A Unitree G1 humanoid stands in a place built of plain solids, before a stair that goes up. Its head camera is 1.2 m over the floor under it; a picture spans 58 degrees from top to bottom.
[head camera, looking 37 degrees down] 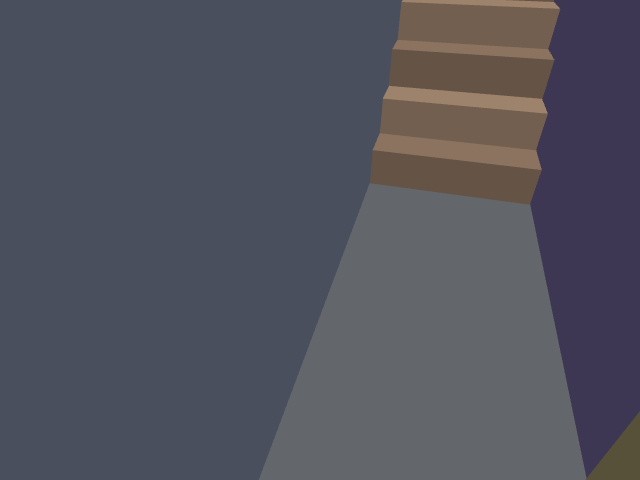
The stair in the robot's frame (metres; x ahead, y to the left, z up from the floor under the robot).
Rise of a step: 0.20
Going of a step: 0.23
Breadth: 0.84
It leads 16 degrees to the right of straight ahead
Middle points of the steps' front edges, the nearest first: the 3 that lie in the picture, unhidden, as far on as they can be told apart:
2.01 -0.68 0.20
2.23 -0.74 0.40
2.44 -0.80 0.60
